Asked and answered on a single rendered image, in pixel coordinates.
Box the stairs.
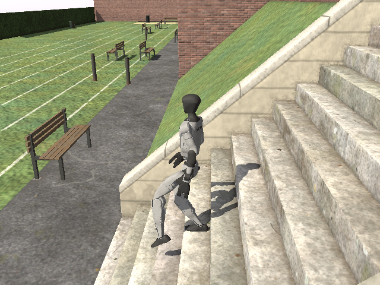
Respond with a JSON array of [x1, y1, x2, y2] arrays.
[[94, 26, 380, 285]]

